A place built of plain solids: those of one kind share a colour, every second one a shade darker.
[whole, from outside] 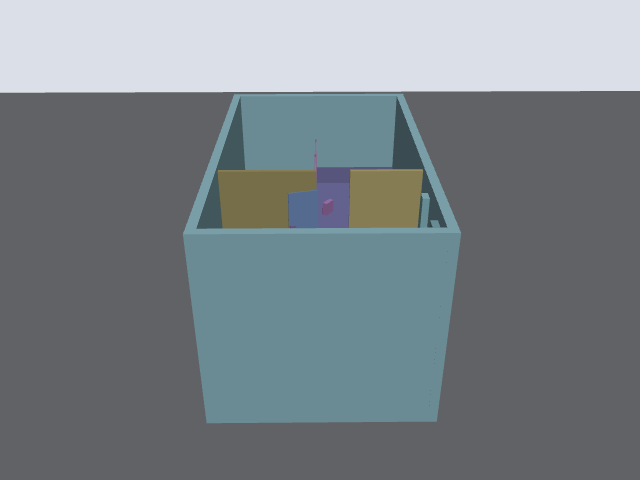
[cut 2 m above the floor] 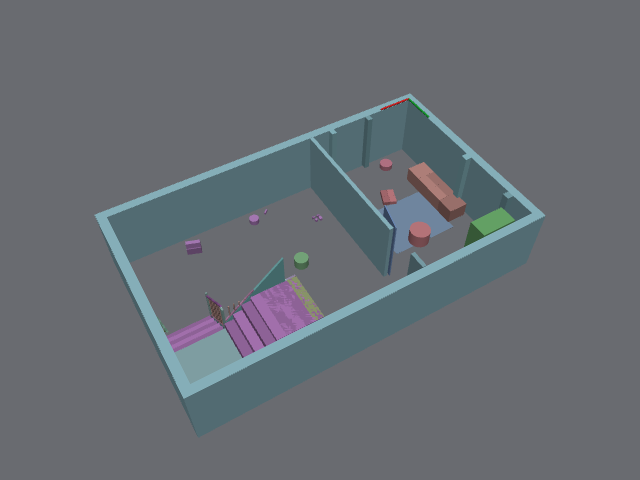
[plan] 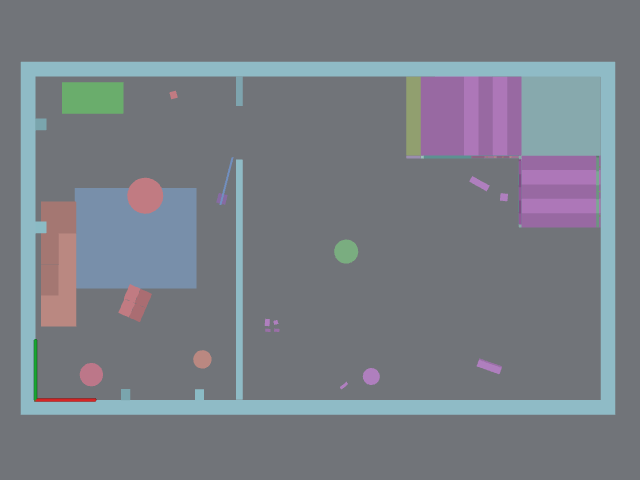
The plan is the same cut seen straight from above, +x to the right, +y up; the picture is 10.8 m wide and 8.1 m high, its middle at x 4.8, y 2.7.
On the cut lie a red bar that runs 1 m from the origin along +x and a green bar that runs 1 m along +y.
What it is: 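A home built round its stair; the hall at the stair's foot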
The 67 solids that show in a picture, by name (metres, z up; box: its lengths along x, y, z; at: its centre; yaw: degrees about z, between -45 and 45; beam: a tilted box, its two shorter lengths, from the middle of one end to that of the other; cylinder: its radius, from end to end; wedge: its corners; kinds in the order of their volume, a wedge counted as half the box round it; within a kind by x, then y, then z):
{
 "wall_1": {"box": [0.25, 5.96, 5.66], "at": [-0.12, 2.73, 2.78]},
 "wall_2": {"box": [0.12, 4.06, 2.97], "at": [3.44, 2.03, 1.43]},
 "wall_3": {"box": [0.12, 0.5, 2.97], "at": [3.44, 5.21, 1.43]},
 "wall_4": {"box": [10.03, 0.25, 5.66], "at": [4.77, -0.12, 2.78]},
 "wall_5": {"box": [10.03, 0.25, 5.66], "at": [4.77, 5.58, 2.78]},
 "wall_6": {"box": [0.25, 5.96, 5.66], "at": [9.66, 2.73, 2.78]},
 "step_1": {"box": [0.48, 1.33, 2.76], "at": [6.5, 4.79, 1.33]},
 "step_2": {"box": [0.73, 1.33, 2.55], "at": [6.63, 4.79, 1.23]},
 "step_3": {"box": [0.73, 1.33, 2.34], "at": [6.87, 4.79, 1.12]},
 "step_4": {"box": [0.73, 1.33, 2.13], "at": [7.11, 4.79, 1.02]},
 "step_5": {"box": [0.73, 1.33, 1.93], "at": [7.35, 4.79, 0.91]},
 "step_6": {"box": [0.73, 1.33, 1.72], "at": [7.6, 4.79, 0.81]},
 "step_7": {"box": [0.73, 1.33, 1.51], "at": [7.84, 4.79, 0.7]},
 "step_8": {"box": [1.33, 0.73, 0.26], "at": [8.87, 3.27, 0.08]},
 "step_9": {"box": [1.33, 0.73, 0.47], "at": [8.87, 3.52, 0.18]},
 "step_10": {"box": [1.33, 0.73, 0.68], "at": [8.87, 3.76, 0.29]},
 "step_11": {"box": [1.33, 0.73, 0.88], "at": [8.87, 4.0, 0.39]},
 "step_12": {"box": [1.33, 0.54, 1.09], "at": [8.87, 4.15, 0.5]},
 "upper_floor_1": {"box": [4.66, 3.04, 0.18], "at": [5.82, 1.39, 2.83]},
 "upper_floor_2": {"box": [1.52, 3.01, 0.18], "at": [8.9, 1.38, 2.83]},
 "landing_1": {"box": [1.33, 1.34, 1.3], "at": [8.87, 4.79, 0.6]},
 "upper_partition_1": {"box": [0.12, 1.94, 2.59], "at": [3.44, 0.97, 4.16]},
 "upper_partition_2": {"box": [0.12, 2.62, 2.59], "at": [3.44, 4.15, 4.16]},
 "slotfit_living_seat_1": {"box": [0.3, 0.53, 0.52], "at": [0.24, 2.02, 0.21]},
 "slotfit_living_seat_2": {"box": [0.3, 0.53, 0.52], "at": [0.24, 2.55, 0.21]},
 "slotfit_living_seat_3": {"box": [0.6, 0.53, 0.52], "at": [0.39, 1.5, 0.21]},
 "slotfit_living_seat_4": {"box": [0.6, 0.55, 0.42], "at": [0.39, 2.01, 0.16]},
 "slotfit_living_seat_5": {"box": [0.6, 1.07, 0.42], "at": [0.39, 2.82, 0.16]},
 "slotfit_living_seat_6": {"box": [0.6, 0.54, 0.52], "at": [0.39, 3.08, 0.21]},
 "slotfit_living_seat_7": {"box": [0.3, 0.53, 0.52], "at": [0.54, 2.02, 0.21]},
 "slotfit_living_seat_8": {"box": [0.3, 0.53, 0.52], "at": [0.54, 2.55, 0.21]},
 "slotfit_living_seat_9": {"cylinder": 0.15, "from": [2.82, 0.68, -0.05], "to": [2.82, 0.68, 0.41]},
 "slotfit_living_storage_1": {"box": [1.04, 0.53, 1.94], "at": [0.96, 5.1, 0.92]},
 "head_base_1": {"box": [0.25, 1.33, 2.87], "at": [6.38, 4.79, 1.38]},
 "curtains_1": {"box": [0.19, 0.2, 2.22], "at": [0.09, 2.91, 1.17]},
 "curtains_2": {"box": [0.19, 0.2, 2.22], "at": [0.09, 4.65, 1.17]},
 "curtains_3": {"box": [0.32, 0.18, 2.27], "at": [0.85, 0.09, 4.11]},
 "curtains_4": {"box": [0.16, 0.19, 2.1], "at": [1.52, 0.09, 1.11]},
 "curtains_5": {"box": [0.32, 0.18, 2.27], "at": [2.32, 0.09, 4.11]},
 "curtains_6": {"box": [0.16, 0.19, 2.1], "at": [2.77, 0.09, 1.11]},
 "laid_rug_rug_living_1": {"box": [2.06, 1.7, 0.05], "at": [1.69, 2.73, -0.02]},
 "clutter_living_1": {"box": [0.2, 0.26, 0.17], "at": [1.54, 1.55, 0.03], "yaw": -23.5},
 "clutter_living_2": {"box": [0.2, 0.26, 0.17], "at": [1.63, 1.8, 0.03], "yaw": -23.5},
 "clutter_living_3": {"box": [0.2, 0.26, 0.17], "at": [1.72, 1.47, 0.03], "yaw": -23.5},
 "clutter_living_4": {"box": [0.21, 0.26, 0.17], "at": [1.82, 1.71, 0.03], "yaw": -23.5},
 "clutter_living_5": {"cylinder": 0.3, "from": [1.85, 3.45, -0.05], "to": [1.85, 3.45, 0.44]},
 "clutter_living_6": {"box": [0.12, 0.13, 0.26], "at": [2.33, 5.15, 0.08], "yaw": 16.9},
 "plinth_1": {"wedge": [[6.55, 4.07, -0.05], [6.55, 4.07, 2.86], [6.55, 4.12, -0.05], [6.55, 4.12, 2.86], [8.15, 4.07, -0.05], [8.15, 4.07, 1.49], [8.15, 4.12, -0.05], [8.15, 4.12, 1.49]]},
 "plinth_2": {"wedge": [[8.15, 2.96, -0.05], [8.15, 2.96, 0.24], [8.15, 4.02, -0.05], [8.15, 4.02, 1.15], [8.2, 2.96, -0.05], [8.2, 2.96, 0.24], [8.2, 4.02, -0.05], [8.2, 4.02, 1.15]]},
 "doorleaf_door_1": {"box": [0.038, 0.83, 2.07], "at": [3.22, 3.19, 3.9], "yaw": 14.6},
 "doorleaf_door_2": {"box": [0.037, 0.84, 2.08], "at": [3.22, 3.69, 0.99], "yaw": -14.4},
 "clutter_clhall_1": {"cylinder": 0.14, "from": [5.67, 0.4, -0.05], "to": [5.67, 0.4, 0.16]},
 "clutter_clhall_2": {"box": [0.37, 0.15, 0.46], "at": [5.88, 2.46, 3.1], "yaw": -35.2},
 "clutter_clhall_3": {"box": [0.34, 0.11, 0.47], "at": [7.49, 3.65, 0.18], "yaw": -28.9},
 "clutter_clhall_4": {"box": [0.41, 0.12, 0.48], "at": [7.65, 0.56, 0.19], "yaw": -19.5},
 "clutter_clhall_5": {"box": [0.41, 0.15, 0.29], "at": [7.66, 0.57, 0.09], "yaw": -19.5},
 "clutter_clhall_6": {"box": [0.13, 0.13, 0.24], "at": [7.9, 3.42, 0.07], "yaw": -6.0},
 "slotfit_hallpiece_corner_1": {"cylinder": 0.2, "from": [5.24, 2.5, -0.05], "to": [5.24, 2.5, 0.29]},
 "slotfit_living_corner_1": {"cylinder": 0.2, "from": [0.94, 0.43, -0.05], "to": [0.94, 0.43, 0.17]},
 "guard_newel_1": {"box": [0.05, 0.05, 1.28], "at": [8.18, 2.94, 0.59]},
 "guard_newel_2": {"box": [0.05, 0.05, 2.53], "at": [8.18, 4.1, 1.22]},
 "rail_1": {"beam": [0.05, 0.044], "from": [9.48, 2.93, 1.12], "to": [9.48, 3.16, 1.33]},
 "rail_2": {"beam": [0.05, 0.044], "from": [9.48, 3.16, 1.33], "to": [9.48, 3.4, 1.53]},
 "rail_3": {"beam": [0.05, 0.044], "from": [9.48, 3.4, 1.53], "to": [9.48, 3.64, 1.73]},
 "rail_4": {"beam": [0.05, 0.044], "from": [9.48, 3.63, 1.73], "to": [9.48, 3.87, 1.94]},
 "rail_5": {"beam": [0.05, 0.044], "from": [9.48, 3.87, 1.94], "to": [9.48, 4.11, 2.14]},
 "doorfit_door_1": {"box": [0.16, 0.17, 0.06], "at": [3.15, 3.39, 1.05], "yaw": -14.4}
}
